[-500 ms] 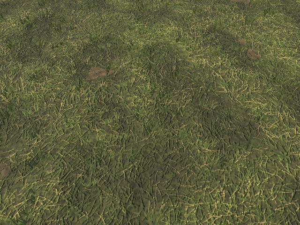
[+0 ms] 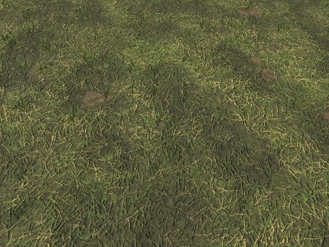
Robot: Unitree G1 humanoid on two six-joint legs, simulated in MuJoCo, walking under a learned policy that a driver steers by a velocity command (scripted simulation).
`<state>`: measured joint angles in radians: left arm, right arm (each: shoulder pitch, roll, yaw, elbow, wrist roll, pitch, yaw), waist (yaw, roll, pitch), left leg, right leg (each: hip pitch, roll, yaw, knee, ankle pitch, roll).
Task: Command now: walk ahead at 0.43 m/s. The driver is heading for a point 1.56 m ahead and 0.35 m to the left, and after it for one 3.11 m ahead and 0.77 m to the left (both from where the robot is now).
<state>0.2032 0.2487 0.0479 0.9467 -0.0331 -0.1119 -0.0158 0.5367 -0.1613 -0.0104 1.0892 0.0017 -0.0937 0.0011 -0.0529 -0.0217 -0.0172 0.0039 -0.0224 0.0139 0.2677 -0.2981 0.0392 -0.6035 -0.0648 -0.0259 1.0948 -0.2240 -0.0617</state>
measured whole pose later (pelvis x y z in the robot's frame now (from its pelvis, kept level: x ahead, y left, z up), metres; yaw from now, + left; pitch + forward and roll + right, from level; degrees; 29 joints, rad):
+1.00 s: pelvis +0.57 +0.03 +0.00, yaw +11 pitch +2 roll +0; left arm 0.14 0.28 0.05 0.85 0.01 -0.12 0.01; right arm 0.30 -0.24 -0.06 0.83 0.01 -0.08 0.03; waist -0.03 -0.03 0.03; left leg -0.24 -0.11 -0.03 0.35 -0.13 0.11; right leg -0.60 -0.10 0.06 1.03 -0.25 0.00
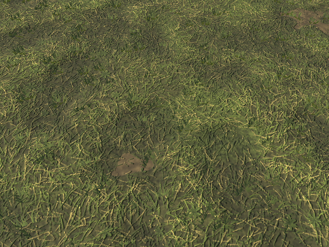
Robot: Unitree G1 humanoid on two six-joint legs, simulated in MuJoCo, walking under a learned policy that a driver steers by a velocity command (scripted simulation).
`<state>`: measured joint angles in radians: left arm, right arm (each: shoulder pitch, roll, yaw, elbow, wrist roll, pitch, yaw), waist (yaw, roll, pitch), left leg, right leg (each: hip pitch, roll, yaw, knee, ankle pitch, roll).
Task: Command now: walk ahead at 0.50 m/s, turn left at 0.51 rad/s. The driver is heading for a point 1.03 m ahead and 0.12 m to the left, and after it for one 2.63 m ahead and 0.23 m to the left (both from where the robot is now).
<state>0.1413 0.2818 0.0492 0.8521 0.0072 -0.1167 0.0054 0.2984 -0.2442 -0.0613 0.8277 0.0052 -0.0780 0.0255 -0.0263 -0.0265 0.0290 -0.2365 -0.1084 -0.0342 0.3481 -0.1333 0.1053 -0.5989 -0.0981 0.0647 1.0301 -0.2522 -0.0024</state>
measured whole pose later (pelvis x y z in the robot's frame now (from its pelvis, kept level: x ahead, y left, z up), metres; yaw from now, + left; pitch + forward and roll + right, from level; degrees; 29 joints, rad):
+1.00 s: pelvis +0.51 +0.11 +0.00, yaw +21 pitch +1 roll +1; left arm 0.23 0.31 0.06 0.87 -0.03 -0.06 -0.01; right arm 0.27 -0.25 -0.06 0.73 -0.01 -0.08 0.03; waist 0.00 -0.04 0.03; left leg -0.22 -0.04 0.08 0.37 -0.17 0.06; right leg -0.57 -0.12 0.04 1.13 -0.28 0.00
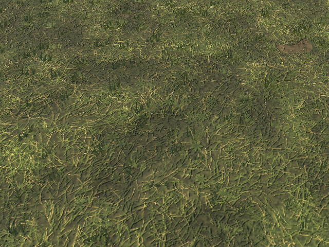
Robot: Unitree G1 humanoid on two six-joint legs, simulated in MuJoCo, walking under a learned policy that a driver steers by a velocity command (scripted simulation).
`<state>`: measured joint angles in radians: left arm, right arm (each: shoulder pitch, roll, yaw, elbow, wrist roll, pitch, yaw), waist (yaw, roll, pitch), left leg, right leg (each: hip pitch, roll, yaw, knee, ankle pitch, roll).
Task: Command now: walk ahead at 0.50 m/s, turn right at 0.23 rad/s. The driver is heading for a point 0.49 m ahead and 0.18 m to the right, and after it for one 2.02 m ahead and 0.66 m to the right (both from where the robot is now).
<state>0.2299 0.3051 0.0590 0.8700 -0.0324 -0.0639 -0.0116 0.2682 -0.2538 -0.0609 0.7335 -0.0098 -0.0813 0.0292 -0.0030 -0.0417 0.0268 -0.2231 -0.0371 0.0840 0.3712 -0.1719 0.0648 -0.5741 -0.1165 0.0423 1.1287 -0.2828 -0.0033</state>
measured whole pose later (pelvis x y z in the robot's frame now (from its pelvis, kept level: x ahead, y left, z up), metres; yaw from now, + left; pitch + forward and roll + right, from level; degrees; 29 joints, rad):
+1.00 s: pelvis +0.56 -0.13 +0.00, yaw -31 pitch +2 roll +1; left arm 0.28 0.29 0.06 0.72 -0.02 -0.04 0.00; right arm 0.25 -0.26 -0.06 0.76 -0.01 -0.11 0.02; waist -0.02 -0.04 0.01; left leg -0.28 -0.05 0.01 0.43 -0.18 0.04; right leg -0.47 0.00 0.08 1.15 -0.36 -0.03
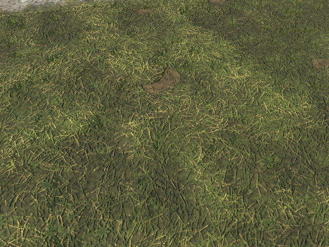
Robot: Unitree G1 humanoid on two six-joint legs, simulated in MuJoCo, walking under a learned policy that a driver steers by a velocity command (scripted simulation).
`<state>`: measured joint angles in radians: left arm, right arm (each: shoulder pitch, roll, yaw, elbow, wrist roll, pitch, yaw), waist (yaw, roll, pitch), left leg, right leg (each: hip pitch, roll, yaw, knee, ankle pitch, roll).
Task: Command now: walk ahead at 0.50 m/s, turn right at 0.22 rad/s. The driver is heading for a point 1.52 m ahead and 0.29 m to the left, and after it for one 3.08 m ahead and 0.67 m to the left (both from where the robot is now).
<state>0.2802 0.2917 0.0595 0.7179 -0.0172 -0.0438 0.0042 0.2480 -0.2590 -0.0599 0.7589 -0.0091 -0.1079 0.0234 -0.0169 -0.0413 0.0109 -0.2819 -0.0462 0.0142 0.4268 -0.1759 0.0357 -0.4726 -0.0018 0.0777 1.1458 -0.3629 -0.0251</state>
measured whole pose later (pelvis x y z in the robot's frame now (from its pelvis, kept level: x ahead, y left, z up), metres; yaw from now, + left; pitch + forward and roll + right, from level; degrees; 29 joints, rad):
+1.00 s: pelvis +0.33 -0.03 +0.00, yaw +9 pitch +3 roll -2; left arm 0.09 0.31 0.08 0.78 0.00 0.01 0.04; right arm 0.18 -0.30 -0.07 0.73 0.01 0.01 -0.01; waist -0.02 -0.02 0.05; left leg -0.32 -0.03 -0.06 0.45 -0.18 0.05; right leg -0.50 0.02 0.04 1.02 -0.46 0.07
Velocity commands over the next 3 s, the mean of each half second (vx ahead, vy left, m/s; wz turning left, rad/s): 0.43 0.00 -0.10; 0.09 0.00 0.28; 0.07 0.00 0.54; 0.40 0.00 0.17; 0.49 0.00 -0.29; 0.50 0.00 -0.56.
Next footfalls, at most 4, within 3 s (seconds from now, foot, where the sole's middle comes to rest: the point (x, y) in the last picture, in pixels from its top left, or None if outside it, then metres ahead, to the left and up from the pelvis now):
0.32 right None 0.33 -0.15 -0.78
0.82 left None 0.38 0.06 -0.78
1.26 right None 0.43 -0.16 -0.78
1.70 left None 0.36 0.11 -0.78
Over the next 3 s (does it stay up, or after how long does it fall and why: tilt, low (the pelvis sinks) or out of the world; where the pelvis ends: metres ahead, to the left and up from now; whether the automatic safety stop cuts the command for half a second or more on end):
stays up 0.98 0.28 0.00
